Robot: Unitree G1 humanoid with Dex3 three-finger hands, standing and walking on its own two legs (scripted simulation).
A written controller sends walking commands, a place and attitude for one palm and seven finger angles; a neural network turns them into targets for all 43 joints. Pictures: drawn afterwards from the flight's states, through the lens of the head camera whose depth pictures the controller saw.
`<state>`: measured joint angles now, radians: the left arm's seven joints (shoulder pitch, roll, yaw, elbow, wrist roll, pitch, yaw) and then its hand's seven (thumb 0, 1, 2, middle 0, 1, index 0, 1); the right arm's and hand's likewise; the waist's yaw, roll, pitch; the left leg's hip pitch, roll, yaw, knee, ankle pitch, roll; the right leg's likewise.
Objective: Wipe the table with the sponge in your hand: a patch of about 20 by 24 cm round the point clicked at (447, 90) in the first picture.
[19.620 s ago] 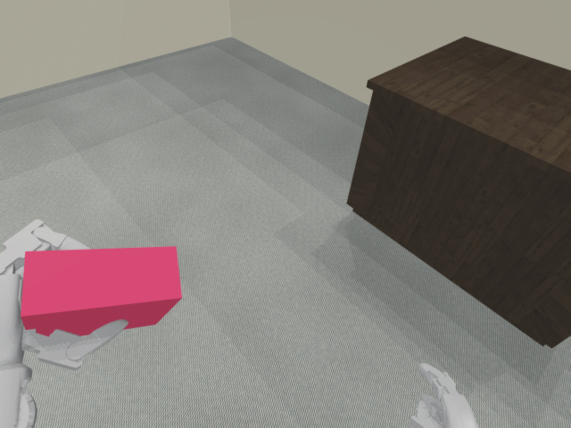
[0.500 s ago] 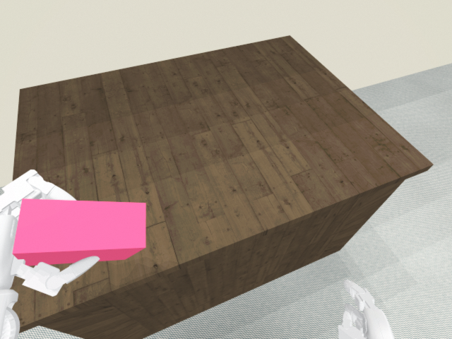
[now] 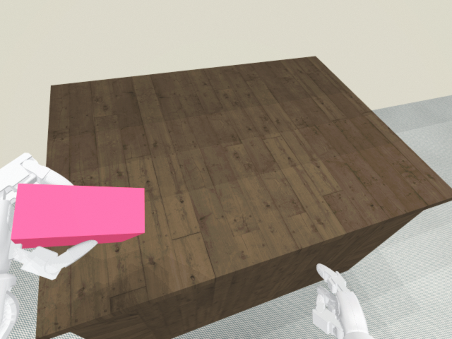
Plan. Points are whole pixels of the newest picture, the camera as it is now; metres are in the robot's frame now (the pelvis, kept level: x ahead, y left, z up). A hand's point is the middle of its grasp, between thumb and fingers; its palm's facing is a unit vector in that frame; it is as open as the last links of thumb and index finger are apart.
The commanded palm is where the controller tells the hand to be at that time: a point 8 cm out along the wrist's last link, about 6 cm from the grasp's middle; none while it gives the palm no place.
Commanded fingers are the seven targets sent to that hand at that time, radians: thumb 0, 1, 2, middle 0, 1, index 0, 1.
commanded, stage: come to a stop and stand still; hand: left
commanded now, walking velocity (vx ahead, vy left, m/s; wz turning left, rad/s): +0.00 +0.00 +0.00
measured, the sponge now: (99, 218) +0.24 +0.21 +0.13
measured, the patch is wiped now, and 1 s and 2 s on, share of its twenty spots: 0.00 0.00 0.00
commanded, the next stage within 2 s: look again from close up in 0.12 s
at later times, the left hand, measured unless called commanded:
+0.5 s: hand (71, 225) +0.21 +0.23 +0.16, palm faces +0.35 -0.85 -0.40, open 10.0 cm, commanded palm +0.16 +0.26 +0.17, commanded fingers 0.00 0.10 1.30 -1.20 -1.60 -1.20 -1.60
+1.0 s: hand (106, 221) +0.22 +0.19 +0.16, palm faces +0.33 -0.86 -0.38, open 10.0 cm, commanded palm +0.16 +0.22 +0.17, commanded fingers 0.00 0.10 1.30 -1.20 -1.60 -1.20 -1.60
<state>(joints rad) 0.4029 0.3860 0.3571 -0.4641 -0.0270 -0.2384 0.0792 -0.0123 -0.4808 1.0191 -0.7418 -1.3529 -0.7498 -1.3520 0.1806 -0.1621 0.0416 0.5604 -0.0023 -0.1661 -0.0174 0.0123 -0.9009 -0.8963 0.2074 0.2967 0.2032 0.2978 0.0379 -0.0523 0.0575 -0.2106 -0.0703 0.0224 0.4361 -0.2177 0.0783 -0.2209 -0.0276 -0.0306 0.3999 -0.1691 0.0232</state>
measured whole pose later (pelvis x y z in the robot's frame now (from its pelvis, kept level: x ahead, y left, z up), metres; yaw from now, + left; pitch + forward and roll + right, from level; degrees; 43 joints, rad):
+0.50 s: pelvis +0.00 -0.02 +0.00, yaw +0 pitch +0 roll -1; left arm 0.45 0.37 0.35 -0.45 -0.03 -0.24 0.09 -0.01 -0.48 1.02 -0.74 -1.35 -0.75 -1.35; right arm 0.22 -0.21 0.01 0.59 0.01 -0.14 -0.04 0.01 -0.90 -0.90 0.21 0.30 0.20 0.30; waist 0.01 -0.01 0.05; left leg -0.22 -0.04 0.01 0.44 -0.21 0.06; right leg -0.21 0.00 -0.05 0.36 -0.15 0.00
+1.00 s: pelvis +0.00 -0.05 +0.00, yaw -1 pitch +0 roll -1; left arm 0.43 0.37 0.35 -0.47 -0.06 -0.19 0.08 -0.01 -0.48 1.02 -0.74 -1.35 -0.75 -1.35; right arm 0.20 -0.18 0.02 0.56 0.01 -0.12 -0.03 0.01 -0.90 -0.90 0.21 0.30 0.20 0.30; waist 0.02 -0.03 0.04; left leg -0.23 0.01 0.01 0.43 -0.21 0.01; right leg -0.24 0.05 -0.04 0.38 -0.15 -0.04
